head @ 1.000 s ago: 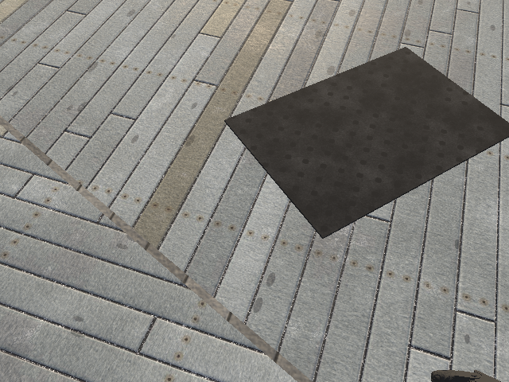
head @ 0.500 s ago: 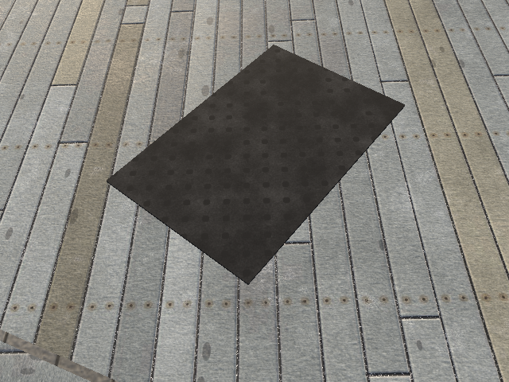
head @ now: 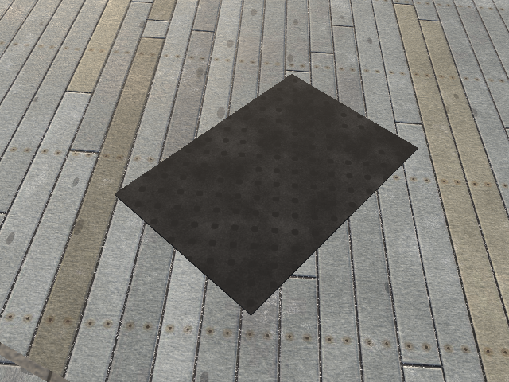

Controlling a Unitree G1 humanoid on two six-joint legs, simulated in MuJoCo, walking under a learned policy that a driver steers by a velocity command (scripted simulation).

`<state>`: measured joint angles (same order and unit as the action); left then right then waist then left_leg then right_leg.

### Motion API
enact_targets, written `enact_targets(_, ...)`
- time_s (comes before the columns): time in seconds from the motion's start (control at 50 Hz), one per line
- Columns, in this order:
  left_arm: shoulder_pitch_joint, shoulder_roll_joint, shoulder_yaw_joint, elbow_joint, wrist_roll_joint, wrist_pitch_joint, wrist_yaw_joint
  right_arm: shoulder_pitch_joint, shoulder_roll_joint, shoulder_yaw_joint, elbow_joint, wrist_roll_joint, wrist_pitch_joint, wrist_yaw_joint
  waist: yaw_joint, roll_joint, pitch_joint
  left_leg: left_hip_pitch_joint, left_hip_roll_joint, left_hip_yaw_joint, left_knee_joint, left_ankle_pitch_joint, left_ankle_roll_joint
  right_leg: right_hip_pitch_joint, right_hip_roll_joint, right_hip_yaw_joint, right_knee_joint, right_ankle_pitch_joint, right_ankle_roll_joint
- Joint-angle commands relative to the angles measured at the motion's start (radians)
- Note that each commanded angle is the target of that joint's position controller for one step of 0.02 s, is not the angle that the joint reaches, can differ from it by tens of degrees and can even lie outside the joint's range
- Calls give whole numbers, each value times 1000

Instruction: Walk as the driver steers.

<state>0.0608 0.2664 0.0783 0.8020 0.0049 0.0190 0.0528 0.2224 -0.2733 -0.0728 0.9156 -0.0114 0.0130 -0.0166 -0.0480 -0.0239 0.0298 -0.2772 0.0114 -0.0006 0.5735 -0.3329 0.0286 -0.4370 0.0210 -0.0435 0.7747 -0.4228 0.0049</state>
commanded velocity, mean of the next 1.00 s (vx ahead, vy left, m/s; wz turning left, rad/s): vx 0.06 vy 0.00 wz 0.38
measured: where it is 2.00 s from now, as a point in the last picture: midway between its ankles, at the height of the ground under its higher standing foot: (210, 343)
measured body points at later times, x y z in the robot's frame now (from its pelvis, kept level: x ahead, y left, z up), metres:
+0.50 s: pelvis +0.01 -0.03 +0.01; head +0.05 -0.03 +0.46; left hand +0.06 +0.28 -0.09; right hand +0.23 -0.28 -0.11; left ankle -0.05 +0.10 -0.65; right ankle +0.05 -0.14 -0.73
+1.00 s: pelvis +0.03 +0.05 +0.02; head +0.03 +0.07 +0.47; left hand +0.01 +0.36 -0.11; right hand +0.22 -0.17 -0.08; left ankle -0.04 +0.11 -0.73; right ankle +0.16 -0.09 -0.65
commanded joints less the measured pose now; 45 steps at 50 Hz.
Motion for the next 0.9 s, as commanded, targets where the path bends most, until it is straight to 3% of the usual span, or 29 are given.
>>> enact_targets(0.02,-54,92,35,-77,-8,-14,-1,-33,-209,-49,-85,-2,-42,-12,31,150,-76,188,278,-370,-236,563,229,-234,10,109,336,-100,22)
enact_targets(0.04,-39,102,39,-66,-2,-11,2,-62,-190,-45,-99,20,-43,-16,40,134,-77,193,259,-339,-226,573,200,-241,-4,114,320,-55,29)
enact_targets(0.06,-46,101,40,-67,1,-12,3,-64,-169,-40,-103,30,-39,-22,43,127,-89,198,240,-322,-218,594,189,-221,-9,115,306,-20,37)
enact_targets(0.1,-53,70,32,-72,-7,-20,1,-31,-165,-42,-101,30,-25,-28,37,134,-106,219,204,-298,-206,612,183,-193,6,96,213,33,51)
enact_targets(0.16,-85,57,21,-78,-15,-32,-8,-12,-192,-55,-109,30,-9,-35,13,163,-117,231,186,-311,-187,584,181,-121,15,96,28,68,62)
enact_targets(0.24,-44,95,27,-66,-25,-39,-24,-57,-210,-61,-142,31,8,-27,20,208,-115,151,175,-382,-180,554,181,34,37,92,-130,77,59)
enact_targets(0.3,53,117,38,-36,-23,-52,-37,-114,-191,-51,-172,45,19,-32,79,199,-111,96,113,-409,-121,422,115,212,29,80,-416,282,30)
enact_targets(0.32,87,160,50,-29,-12,-52,-35,-92,-155,-40,-180,36,20,-36,72,133,-141,5,65,-375,-36,264,66,343,-78,155,-446,370,-7)
enact_targets(0.34,89,221,58,-42,6,-44,-22,-36,-81,-21,-181,14,17,-32,27,-127,-169,-160,-68,-221,212,-127,5,462,-304,364,-432,655,-96)
enact_targets(0.36,83,236,56,-48,42,-43,-32,-15,-138,-40,-208,23,5,-28,18,-271,-153,-308,-118,-156,405,-376,-37,408,-457,568,-453,753,-264)
enact_targets(0.38,46,185,42,-70,38,-49,-32,-7,-214,-62,-188,28,2,-24,13,-164,-129,-320,-54,-179,562,-320,-56,377,-440,511,-464,691,-293)
enact_targets(0.4,0,140,30,-78,27,-52,-29,-10,-233,-74,-174,36,9,-22,2,-108,-95,-330,-38,-160,616,-242,-69,346,-366,389,-453,618,-245)
enact_targets(0.42,-27,129,25,-88,16,-51,-26,-2,-211,-74,-158,36,22,-26,-4,-80,-80,-334,-24,-142,635,-184,-84,330,-310,307,-456,531,-207)
enact_targets(0.44,-30,127,22,-84,6,-49,-21,-16,-191,-69,-167,31,31,-26,8,-91,-58,-350,-17,-132,656,-132,-100,317,-295,269,-461,532,-206)
enact_targets(0.48,6,135,20,-71,9,-41,-8,-58,-149,-55,-200,38,33,-16,32,-116,-49,-345,-8,-81,606,-74,-120,311,-267,188,-482,539,-217)
enact_targets(0.52,52,151,25,-59,12,-33,4,-107,-129,-43,-237,40,30,-10,66,-128,-67,-361,13,-57,503,-56,-133,381,-288,166,-485,553,-235)
enact_targets(0.58,54,189,37,-60,6,-26,3,-128,-109,-28,-270,32,28,7,80,-135,-98,-269,42,-19,344,-57,-126,389,-312,116,-476,562,-236)
enact_targets(0.66,56,219,44,-54,-13,-21,-17,-98,-124,-29,-280,29,34,24,72,-152,-98,-109,15,42,154,-44,-81,335,-326,85,-443,566,-220)
enact_targets(0.7,34,216,40,-48,-36,-19,-24,-32,-118,-32,-257,24,36,30,27,-137,-97,17,-12,69,-58,96,-33,299,-311,63,-370,521,-174)
enact_targets(0.72,73,184,30,-27,-38,-20,-29,7,-136,-39,-241,22,36,27,17,-99,-102,134,-24,54,-171,200,-3,237,-280,31,-301,454,-119)
enact_targets(0.74,123,117,9,-15,-7,-24,-42,51,-189,-54,-235,25,36,15,30,80,-149,311,101,-122,-209,388,40,89,-207,-61,-127,185,-28)
enact_targets(0.76,91,58,-16,-65,33,-31,-51,55,-269,-59,-262,17,32,3,42,330,-159,386,348,-438,-220,442,205,-177,-77,-98,119,-259,47)
enact_targets(0.78,25,140,8,-74,-1,-36,-46,119,-245,-56,-247,-1,8,14,-47,234,-184,304,398,-523,-304,146,316,-228,-78,26,278,-259,42)
enact_targets(0.8,13,173,21,-71,-30,-37,-51,105,-212,-45,-230,0,-14,18,-31,200,-115,274,348,-469,-356,-136,276,-272,-109,52,319,-170,19)
enact_targets(0.82,17,177,27,-59,-37,-36,-53,57,-189,-38,-225,8,-30,16,-11,203,-53,238,298,-418,-387,-297,216,-298,-124,57,313,-80,1)
enact_targets(0.86,43,179,33,-29,-32,-37,-51,7,-158,-23,-223,9,-50,4,16,206,13,197,255,-333,-440,-254,161,-302,-136,79,295,81,-6)
enact_targets(0.9,73,157,32,-5,-35,-49,-56,19,-140,-20,-217,-4,-73,-3,27,162,13,223,244,-256,-465,-128,143,-314,-128,97,292,204,-9)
